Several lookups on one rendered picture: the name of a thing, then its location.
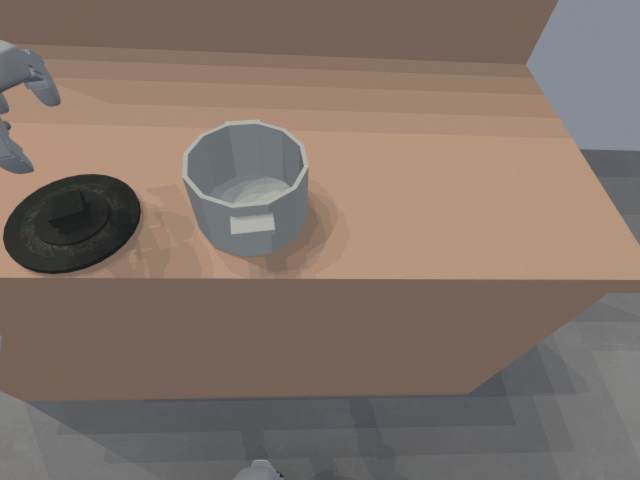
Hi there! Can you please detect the lid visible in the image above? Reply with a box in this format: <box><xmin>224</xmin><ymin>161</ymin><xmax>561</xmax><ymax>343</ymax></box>
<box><xmin>3</xmin><ymin>174</ymin><xmax>141</xmax><ymax>274</ymax></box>

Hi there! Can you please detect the knob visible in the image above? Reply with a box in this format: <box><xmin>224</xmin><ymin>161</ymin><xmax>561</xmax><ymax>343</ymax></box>
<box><xmin>45</xmin><ymin>189</ymin><xmax>89</xmax><ymax>229</ymax></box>

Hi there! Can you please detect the left robot hand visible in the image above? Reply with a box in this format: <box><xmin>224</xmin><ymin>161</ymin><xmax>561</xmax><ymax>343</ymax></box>
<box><xmin>0</xmin><ymin>40</ymin><xmax>61</xmax><ymax>174</ymax></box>

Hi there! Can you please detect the table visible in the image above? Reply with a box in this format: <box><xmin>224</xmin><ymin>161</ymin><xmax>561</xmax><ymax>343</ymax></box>
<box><xmin>0</xmin><ymin>0</ymin><xmax>640</xmax><ymax>402</ymax></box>

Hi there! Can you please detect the pot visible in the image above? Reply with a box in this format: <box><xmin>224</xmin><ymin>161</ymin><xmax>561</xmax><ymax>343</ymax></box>
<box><xmin>182</xmin><ymin>119</ymin><xmax>309</xmax><ymax>256</ymax></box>

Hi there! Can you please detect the robot left shin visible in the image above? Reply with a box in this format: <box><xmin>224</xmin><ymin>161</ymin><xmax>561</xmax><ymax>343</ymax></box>
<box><xmin>250</xmin><ymin>460</ymin><xmax>277</xmax><ymax>473</ymax></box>

